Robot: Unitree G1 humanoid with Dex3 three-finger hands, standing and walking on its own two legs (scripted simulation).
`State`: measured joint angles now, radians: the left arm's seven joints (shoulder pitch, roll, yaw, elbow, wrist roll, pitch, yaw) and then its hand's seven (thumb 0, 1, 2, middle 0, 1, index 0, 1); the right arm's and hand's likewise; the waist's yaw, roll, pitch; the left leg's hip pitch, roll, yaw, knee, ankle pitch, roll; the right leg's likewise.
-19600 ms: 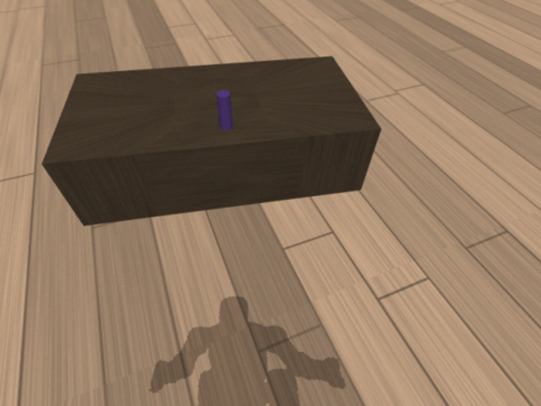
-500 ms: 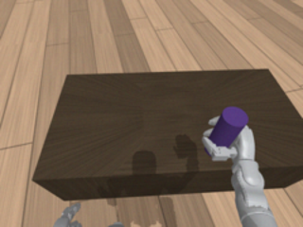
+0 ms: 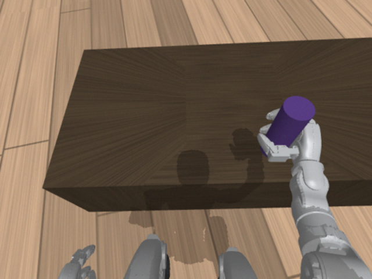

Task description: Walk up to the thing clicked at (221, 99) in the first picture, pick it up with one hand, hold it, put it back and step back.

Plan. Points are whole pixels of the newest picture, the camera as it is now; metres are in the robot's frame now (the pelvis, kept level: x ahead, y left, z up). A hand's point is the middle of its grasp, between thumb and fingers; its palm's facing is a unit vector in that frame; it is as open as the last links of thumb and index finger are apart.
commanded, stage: crouch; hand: right
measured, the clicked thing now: (283, 131) +0.42 -0.18 +0.04
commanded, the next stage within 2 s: lower in 0.92 s
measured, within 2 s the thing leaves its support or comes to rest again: neither
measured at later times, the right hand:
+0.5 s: hand (263, 130) +0.49 -0.18 -0.07, palm faces +0.12 +0.99 +0.00, open 7.5 cm
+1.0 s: hand (260, 130) +0.51 -0.18 -0.11, palm faces +0.12 +0.99 -0.01, open 7.5 cm
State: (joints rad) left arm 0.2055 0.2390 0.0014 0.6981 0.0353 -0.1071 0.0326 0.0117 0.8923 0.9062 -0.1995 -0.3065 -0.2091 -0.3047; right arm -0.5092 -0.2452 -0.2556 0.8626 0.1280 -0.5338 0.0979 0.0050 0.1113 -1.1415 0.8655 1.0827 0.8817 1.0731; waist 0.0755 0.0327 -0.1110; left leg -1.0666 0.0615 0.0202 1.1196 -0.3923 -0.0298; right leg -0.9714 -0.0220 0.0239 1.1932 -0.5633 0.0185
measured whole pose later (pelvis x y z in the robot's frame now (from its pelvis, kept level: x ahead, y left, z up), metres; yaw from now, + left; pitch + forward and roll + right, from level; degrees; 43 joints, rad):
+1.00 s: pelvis -0.04 -0.01 -0.13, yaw +0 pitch +35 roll +3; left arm 0.24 0.27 -0.03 0.66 0.06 -0.04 -0.02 0.01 0.90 0.90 -0.20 -0.30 -0.21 -0.30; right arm -0.99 -0.46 -0.45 1.15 0.01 -0.49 0.09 0.00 0.12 -1.15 0.87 1.08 0.88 1.07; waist 0.19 -0.03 -0.14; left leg -1.72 0.08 0.02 1.59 -0.47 -0.04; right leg -1.64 0.00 0.06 1.72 -0.69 0.01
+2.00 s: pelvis -0.06 -0.01 -0.22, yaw +0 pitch +38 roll +4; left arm 0.24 0.30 -0.06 0.64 0.07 0.00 -0.04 0.01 0.89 0.90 -0.21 -0.31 -0.22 -0.31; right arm -1.10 -0.52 -0.44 1.16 -0.02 -0.45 0.08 0.00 0.12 -1.15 0.87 1.08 0.88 1.08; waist 0.23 -0.03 -0.10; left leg -2.04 0.10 -0.01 1.88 -0.50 -0.05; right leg -1.96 0.03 0.07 2.03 -0.72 0.01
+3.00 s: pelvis -0.06 -0.01 -0.24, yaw +0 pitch +37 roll +4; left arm 0.24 0.31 -0.07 0.61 0.06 0.04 -0.04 0.01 0.89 0.90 -0.21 -0.31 -0.22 -0.31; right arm -1.14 -0.52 -0.41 1.15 -0.03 -0.43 0.06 -0.01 0.20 -0.34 0.64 0.47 0.64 0.47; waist 0.24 -0.03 -0.10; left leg -2.09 0.10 -0.01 1.94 -0.50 -0.06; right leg -2.02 0.04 0.07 2.09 -0.73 0.00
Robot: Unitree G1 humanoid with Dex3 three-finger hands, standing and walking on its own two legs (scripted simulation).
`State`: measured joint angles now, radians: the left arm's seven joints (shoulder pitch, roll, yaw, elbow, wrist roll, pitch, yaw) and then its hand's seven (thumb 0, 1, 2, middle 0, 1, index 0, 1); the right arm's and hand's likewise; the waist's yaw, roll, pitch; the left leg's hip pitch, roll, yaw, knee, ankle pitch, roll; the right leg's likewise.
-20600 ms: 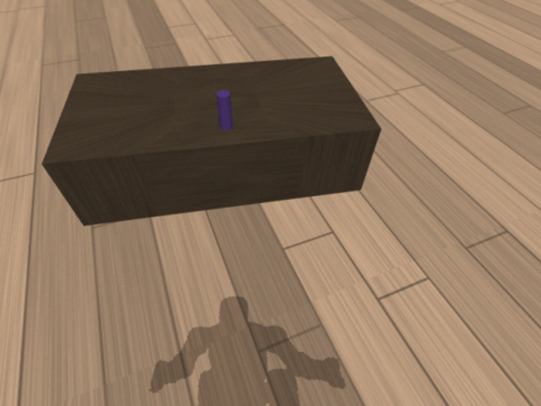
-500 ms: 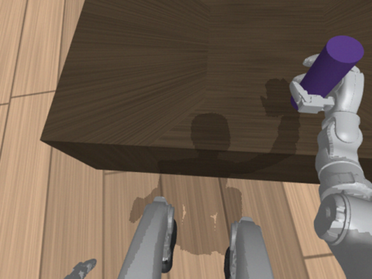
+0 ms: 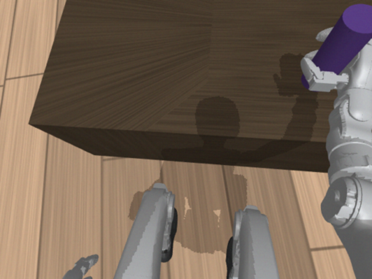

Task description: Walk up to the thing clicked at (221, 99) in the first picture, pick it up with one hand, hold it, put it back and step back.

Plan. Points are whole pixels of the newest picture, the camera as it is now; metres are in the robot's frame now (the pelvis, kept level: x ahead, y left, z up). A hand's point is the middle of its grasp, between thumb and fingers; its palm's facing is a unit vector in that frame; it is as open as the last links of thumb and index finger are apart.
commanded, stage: lower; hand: right
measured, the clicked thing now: (334, 55) +0.55 -0.19 +0.04
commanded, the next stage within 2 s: loosen in 1.26 s
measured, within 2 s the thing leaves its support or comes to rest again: rests again in 1.02 s
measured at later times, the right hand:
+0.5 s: hand (307, 80) +0.55 -0.18 -0.05, palm faces +0.11 +0.99 -0.03, open 7.5 cm
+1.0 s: hand (300, 87) +0.56 -0.18 -0.09, palm faces +0.11 +0.99 -0.03, open 7.5 cm
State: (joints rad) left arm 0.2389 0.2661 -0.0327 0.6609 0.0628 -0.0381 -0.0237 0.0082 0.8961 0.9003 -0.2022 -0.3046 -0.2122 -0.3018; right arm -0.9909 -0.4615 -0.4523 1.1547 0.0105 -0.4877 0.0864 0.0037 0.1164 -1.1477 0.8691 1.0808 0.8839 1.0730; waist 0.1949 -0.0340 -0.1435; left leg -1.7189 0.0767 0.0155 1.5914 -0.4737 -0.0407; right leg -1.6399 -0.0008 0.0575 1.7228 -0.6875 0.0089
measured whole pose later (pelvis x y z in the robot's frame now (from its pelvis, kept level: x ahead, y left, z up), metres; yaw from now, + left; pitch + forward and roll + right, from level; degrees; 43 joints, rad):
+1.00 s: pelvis -0.02 +0.00 -0.09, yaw -1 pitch +38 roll +4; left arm 0.24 0.30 -0.06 0.64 0.07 0.00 -0.04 0.01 0.89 0.90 -0.21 -0.31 -0.22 -0.31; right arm -1.10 -0.52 -0.44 1.16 -0.02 -0.45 0.08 0.00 0.12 -1.15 0.87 1.08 0.88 1.08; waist 0.23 -0.03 -0.10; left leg -2.04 0.10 -0.01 1.88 -0.50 -0.05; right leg -1.96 0.03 0.07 2.03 -0.72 0.01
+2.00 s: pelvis -0.02 -0.01 -0.11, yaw -1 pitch +37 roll +4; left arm 0.24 0.31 -0.07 0.61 0.06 0.04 -0.04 0.01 0.89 0.90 -0.21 -0.31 -0.22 -0.31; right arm -1.14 -0.52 -0.41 1.15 -0.03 -0.43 0.06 -0.01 0.20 -0.34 0.64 0.47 0.64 0.47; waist 0.24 -0.03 -0.10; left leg -2.09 0.10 -0.01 1.94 -0.50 -0.06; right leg -2.02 0.04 0.07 2.09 -0.73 0.00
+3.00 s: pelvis +0.04 +0.00 +0.13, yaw +1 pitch +24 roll +4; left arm 0.36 0.29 -0.05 0.61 -0.03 0.12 0.00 0.01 0.90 0.90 -0.20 -0.29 -0.21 -0.29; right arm -0.76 -0.69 -0.37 1.17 -0.10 -0.05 -0.04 -0.01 0.55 -0.05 0.05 0.05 0.06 0.05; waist 0.16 -0.01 -0.09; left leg -1.12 0.03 0.04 1.07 -0.36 -0.04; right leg -1.07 -0.05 0.05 1.22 -0.57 0.01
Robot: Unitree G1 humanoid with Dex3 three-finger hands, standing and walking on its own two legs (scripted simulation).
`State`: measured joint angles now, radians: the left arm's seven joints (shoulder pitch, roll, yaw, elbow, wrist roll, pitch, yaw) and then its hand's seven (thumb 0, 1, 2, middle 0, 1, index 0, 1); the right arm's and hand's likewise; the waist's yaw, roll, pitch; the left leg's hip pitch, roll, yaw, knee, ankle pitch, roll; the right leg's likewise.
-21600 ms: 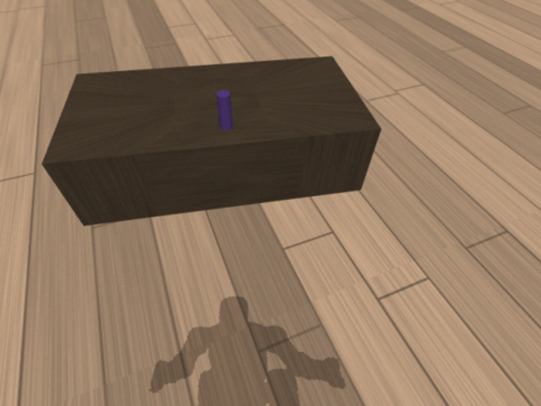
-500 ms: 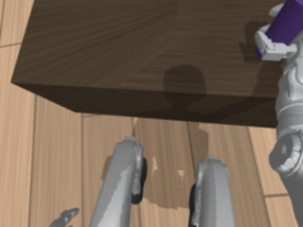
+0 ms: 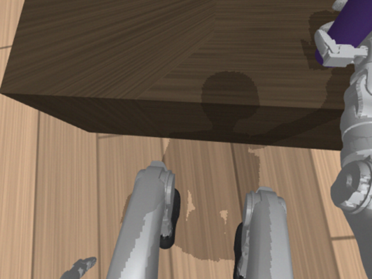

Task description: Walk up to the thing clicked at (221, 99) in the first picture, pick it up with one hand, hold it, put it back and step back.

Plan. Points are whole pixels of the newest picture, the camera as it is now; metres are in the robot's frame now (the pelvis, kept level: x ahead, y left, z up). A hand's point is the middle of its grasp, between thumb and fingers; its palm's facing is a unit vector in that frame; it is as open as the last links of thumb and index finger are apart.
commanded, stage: lower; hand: right
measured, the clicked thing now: (352, 25) +0.58 -0.18 +0.02
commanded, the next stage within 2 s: loosen in 0.26 s
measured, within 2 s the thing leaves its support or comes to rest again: rests again in 0.02 s
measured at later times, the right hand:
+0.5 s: hand (336, 36) +0.58 -0.17 -0.01, palm faces +0.10 +0.99 -0.03, open 7.5 cm
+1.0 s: hand (337, 36) +0.58 -0.17 -0.01, palm faces +0.10 +1.00 -0.03, open 12.1 cm
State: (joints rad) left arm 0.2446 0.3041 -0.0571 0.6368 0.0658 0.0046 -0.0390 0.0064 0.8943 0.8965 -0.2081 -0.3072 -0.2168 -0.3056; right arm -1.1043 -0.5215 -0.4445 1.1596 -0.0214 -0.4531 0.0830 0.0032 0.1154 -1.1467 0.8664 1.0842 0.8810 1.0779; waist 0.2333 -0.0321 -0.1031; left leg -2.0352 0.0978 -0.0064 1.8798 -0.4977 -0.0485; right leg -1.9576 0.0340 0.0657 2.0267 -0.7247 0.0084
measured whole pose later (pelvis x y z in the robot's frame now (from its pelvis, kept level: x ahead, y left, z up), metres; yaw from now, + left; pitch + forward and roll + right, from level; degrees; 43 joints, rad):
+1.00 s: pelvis +0.00 +0.00 -0.02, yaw +0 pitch +37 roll +4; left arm 0.24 0.31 -0.07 0.61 0.06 0.04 -0.04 0.01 0.89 0.90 -0.21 -0.31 -0.22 -0.31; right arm -1.14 -0.52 -0.41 1.15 -0.03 -0.43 0.06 -0.01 0.20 -0.34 0.64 0.47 0.64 0.47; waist 0.24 -0.03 -0.10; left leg -2.09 0.10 -0.01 1.94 -0.50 -0.06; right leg -2.02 0.04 0.07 2.09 -0.73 0.00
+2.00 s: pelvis +0.06 +0.00 +0.22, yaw +2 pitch +24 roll +4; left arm 0.36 0.29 -0.05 0.61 -0.03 0.12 0.00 0.01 0.90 0.90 -0.20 -0.29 -0.21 -0.29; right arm -0.76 -0.69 -0.37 1.17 -0.10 -0.05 -0.04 -0.01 0.55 -0.05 0.05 0.05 0.06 0.05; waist 0.16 -0.01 -0.09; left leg -1.12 0.03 0.04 1.07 -0.36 -0.04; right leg -1.07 -0.05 0.05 1.22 -0.57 0.01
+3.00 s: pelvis +0.09 +0.02 +0.28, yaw +0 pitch +6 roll +1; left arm 0.24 0.21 -0.03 0.53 -0.03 -0.07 0.15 0.02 0.90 0.90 -0.20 -0.30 -0.21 -0.30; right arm 0.40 -0.18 0.02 0.11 0.02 0.19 -0.14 -0.01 0.56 -0.05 0.05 0.05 0.06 0.05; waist 0.01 -0.02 -0.06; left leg -0.58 0.04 0.05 0.82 -0.35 -0.02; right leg -0.49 -0.04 0.04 0.88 -0.49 0.03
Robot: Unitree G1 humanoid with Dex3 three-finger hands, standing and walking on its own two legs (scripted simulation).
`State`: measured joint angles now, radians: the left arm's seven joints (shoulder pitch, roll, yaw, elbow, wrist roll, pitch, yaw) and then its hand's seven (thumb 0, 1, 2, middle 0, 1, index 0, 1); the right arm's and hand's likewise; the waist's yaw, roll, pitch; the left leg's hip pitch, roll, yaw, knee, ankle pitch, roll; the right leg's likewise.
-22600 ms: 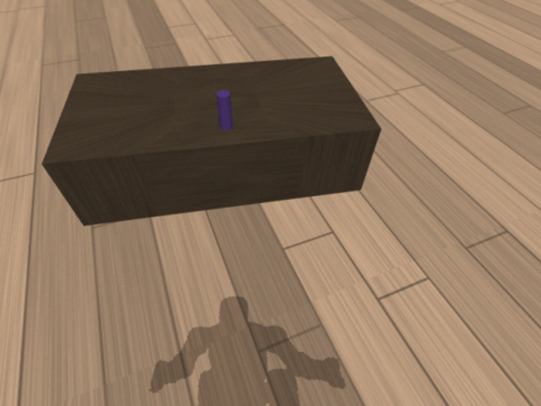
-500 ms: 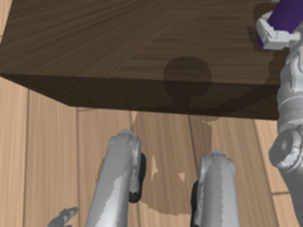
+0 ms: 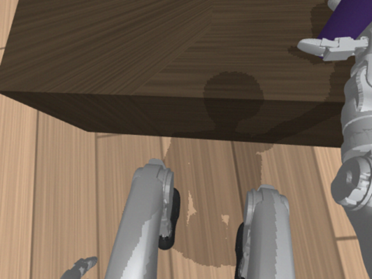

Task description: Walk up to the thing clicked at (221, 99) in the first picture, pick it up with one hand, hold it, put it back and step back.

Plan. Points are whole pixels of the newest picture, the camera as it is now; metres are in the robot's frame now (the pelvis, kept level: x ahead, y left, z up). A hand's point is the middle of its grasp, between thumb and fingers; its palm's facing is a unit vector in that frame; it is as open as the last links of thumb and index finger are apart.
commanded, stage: withdraw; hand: right
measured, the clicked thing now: (351, 16) +0.59 -0.18 +0.03
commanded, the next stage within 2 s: rise in 0.34 s
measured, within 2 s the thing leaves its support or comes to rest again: neither
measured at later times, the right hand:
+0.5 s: hand out of the picture +0.59 -0.24 +0.16, palm faces +0.16 +0.98 -0.10, open 17.0 cm
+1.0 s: hand out of the picture +0.53 -0.30 +0.21, palm faces +0.25 +0.88 -0.40, open 17.5 cm
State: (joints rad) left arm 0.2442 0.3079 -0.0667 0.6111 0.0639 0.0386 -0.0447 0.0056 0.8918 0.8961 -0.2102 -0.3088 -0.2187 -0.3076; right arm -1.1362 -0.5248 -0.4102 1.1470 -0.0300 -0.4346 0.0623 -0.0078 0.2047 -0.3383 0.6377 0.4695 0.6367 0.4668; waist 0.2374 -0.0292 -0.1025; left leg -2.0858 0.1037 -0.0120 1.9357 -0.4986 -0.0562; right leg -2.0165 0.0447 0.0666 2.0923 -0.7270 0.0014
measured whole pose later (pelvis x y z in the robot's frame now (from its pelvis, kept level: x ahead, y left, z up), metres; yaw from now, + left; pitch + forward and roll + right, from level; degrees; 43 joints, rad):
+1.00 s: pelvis +0.06 +0.00 +0.24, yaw +2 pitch +24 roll +4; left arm 0.36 0.29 -0.05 0.61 -0.03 0.12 0.00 0.01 0.90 0.90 -0.20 -0.29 -0.21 -0.29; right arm -0.76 -0.69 -0.37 1.17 -0.10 -0.05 -0.04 -0.01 0.55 -0.05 0.05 0.05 0.06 0.05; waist 0.16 -0.01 -0.09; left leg -1.12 0.03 0.04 1.07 -0.36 -0.04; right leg -1.07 -0.05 0.05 1.22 -0.57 0.01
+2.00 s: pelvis +0.09 +0.02 +0.30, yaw +0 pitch +6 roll +1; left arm 0.24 0.21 -0.03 0.53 -0.03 -0.07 0.15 0.02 0.90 0.90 -0.20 -0.30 -0.21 -0.30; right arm 0.40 -0.18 0.02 0.11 0.02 0.19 -0.14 -0.01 0.56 -0.05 0.05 0.05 0.06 0.05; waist 0.01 -0.02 -0.06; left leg -0.58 0.04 0.05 0.82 -0.35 -0.02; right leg -0.49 -0.04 0.04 0.88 -0.49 0.03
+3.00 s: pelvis +0.09 +0.03 +0.35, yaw -2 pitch -3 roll +0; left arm 0.18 0.34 0.01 1.10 0.02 0.02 0.01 0.01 0.90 0.90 -0.20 -0.30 -0.21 -0.30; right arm 0.16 -0.31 0.00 1.11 -0.02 -0.01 -0.02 -0.01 0.54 -0.06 0.06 0.06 0.06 0.05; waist 0.00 -0.03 0.04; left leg -0.18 0.06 0.08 0.39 -0.15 -0.02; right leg -0.07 -0.02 0.04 0.37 -0.24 0.03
